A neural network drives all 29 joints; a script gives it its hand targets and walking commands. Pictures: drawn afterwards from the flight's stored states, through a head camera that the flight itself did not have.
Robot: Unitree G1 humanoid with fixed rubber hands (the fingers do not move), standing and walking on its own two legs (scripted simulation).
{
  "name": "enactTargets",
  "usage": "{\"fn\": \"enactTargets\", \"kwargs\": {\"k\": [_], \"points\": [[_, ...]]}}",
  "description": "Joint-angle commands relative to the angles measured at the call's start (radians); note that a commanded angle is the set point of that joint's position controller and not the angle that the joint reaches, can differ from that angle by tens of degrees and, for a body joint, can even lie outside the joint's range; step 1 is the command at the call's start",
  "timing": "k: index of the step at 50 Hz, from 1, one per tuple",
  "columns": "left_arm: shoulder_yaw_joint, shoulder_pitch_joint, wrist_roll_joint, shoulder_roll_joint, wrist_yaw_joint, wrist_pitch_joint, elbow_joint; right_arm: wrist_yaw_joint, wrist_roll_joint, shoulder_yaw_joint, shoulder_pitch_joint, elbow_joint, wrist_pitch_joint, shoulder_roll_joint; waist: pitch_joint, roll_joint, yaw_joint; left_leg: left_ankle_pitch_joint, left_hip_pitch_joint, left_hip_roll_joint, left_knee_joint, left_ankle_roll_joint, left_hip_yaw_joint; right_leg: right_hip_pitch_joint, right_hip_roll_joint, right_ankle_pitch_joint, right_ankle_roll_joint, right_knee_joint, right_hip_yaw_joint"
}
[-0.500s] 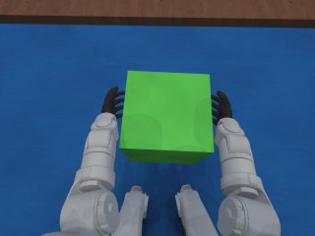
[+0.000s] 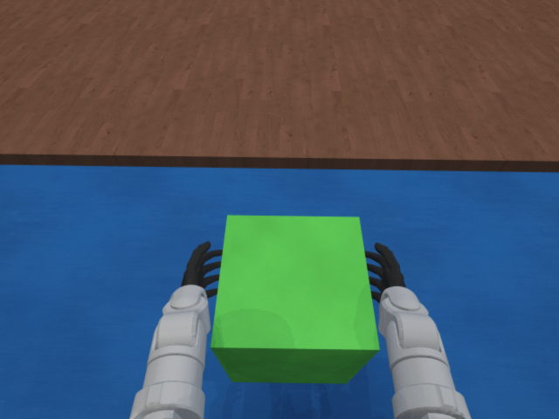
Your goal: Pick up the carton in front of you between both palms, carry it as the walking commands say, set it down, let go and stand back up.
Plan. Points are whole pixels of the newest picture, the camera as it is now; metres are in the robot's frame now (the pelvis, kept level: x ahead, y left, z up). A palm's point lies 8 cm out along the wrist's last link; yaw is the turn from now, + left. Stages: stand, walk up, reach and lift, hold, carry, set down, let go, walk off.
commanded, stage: reach and lift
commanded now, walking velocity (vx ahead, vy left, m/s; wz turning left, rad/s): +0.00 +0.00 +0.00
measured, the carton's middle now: (291, 305) +0.32 +0.00 -0.08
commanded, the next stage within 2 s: hold in 1.14 s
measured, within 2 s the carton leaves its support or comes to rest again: neither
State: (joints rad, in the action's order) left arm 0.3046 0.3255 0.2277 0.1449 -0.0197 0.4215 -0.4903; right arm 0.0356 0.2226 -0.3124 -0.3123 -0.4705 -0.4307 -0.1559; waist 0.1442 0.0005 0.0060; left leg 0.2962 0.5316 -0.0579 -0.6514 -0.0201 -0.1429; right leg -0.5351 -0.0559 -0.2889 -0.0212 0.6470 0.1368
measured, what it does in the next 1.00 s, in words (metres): stands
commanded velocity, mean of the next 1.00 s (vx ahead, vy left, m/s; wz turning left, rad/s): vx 0.00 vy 0.00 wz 0.00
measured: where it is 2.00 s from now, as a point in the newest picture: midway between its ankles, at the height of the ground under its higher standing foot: outside the picture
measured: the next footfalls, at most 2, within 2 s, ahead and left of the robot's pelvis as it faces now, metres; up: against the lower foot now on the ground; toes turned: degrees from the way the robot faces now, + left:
none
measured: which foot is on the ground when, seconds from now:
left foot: down 0.00-1.00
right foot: down 0.00-1.00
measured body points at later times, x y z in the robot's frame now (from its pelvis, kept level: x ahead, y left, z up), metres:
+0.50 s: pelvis -0.01 +0.00 +0.02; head -0.03 +0.00 +0.47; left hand +0.30 +0.15 +0.04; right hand +0.30 -0.15 +0.04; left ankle +0.01 +0.13 -0.72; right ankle +0.02 -0.13 -0.72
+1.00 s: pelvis +0.01 +0.00 +0.02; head -0.02 +0.00 +0.47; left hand +0.31 +0.15 +0.05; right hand +0.31 -0.15 +0.05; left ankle +0.01 +0.13 -0.72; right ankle +0.02 -0.13 -0.72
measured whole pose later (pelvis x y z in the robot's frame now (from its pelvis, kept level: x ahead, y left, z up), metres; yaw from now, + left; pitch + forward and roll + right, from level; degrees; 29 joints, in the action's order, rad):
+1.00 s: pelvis +0.01 +0.00 +0.02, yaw +0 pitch -4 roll +0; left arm 0.24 0.26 0.28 0.15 0.00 0.68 -0.30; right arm 0.00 0.28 -0.24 -0.26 -0.30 -0.68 -0.15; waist 0.01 0.00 0.00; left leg 0.21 0.09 -0.04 -0.38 -0.01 -0.13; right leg -0.10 -0.04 -0.20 -0.01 0.38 0.14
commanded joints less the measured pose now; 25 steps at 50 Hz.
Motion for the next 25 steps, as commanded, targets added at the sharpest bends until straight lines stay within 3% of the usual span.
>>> {"fn": "enactTargets", "kwargs": {"k": [1,6,14,25], "points": [[-0.612,0.442,-0.173,1.010,0.247,0.032,0.007,-0.254,-0.175,0.628,-0.462,0.008,-0.028,-1.002,0.342,-0.003,-0.002,-0.342,-0.286,-0.049,0.130,0.000,0.066,0.307,-0.046,0.340,0.003,-0.131,-0.059],[-0.636,0.399,-0.191,0.988,0.251,0.112,0.086,-0.262,-0.190,0.645,-0.413,0.071,-0.106,-0.985,0.207,-0.002,-0.004,-0.302,-0.368,-0.041,0.226,-0.003,0.067,0.391,-0.039,0.301,0.004,-0.221,-0.057],[-0.528,0.469,-0.147,0.972,0.276,0.167,0.045,-0.285,-0.145,0.536,-0.483,0.029,-0.161,-0.961,0.024,0.001,-0.006,-0.084,-0.351,-0.030,0.272,0.013,0.079,0.368,-0.031,0.082,0.015,-0.270,-0.070],[-0.555,0.558,-0.160,0.992,0.279,0.168,0.069,-0.291,-0.158,0.567,-0.574,0.059,-0.161,-0.979,0.113,-0.002,-0.008,-0.109,-0.396,-0.033,0.267,0.011,0.086,0.419,-0.034,0.108,0.010,-0.261,-0.077]]}}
